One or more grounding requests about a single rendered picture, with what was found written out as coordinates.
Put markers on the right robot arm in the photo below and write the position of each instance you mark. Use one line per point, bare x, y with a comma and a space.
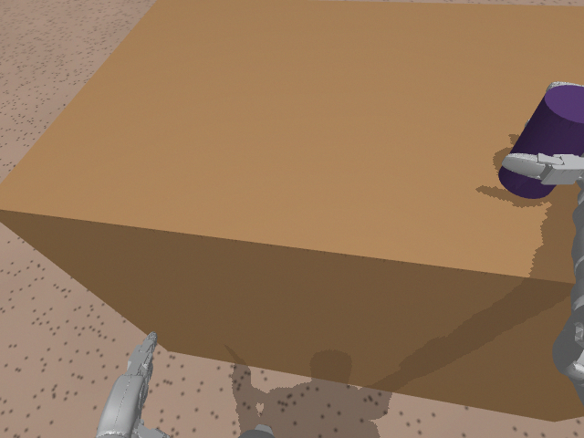
568, 348

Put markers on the can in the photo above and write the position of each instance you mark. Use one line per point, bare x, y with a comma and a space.
556, 127

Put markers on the right robot hand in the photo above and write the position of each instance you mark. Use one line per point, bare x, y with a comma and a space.
558, 169

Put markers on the left robot hand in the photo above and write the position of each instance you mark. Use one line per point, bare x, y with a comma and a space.
122, 411

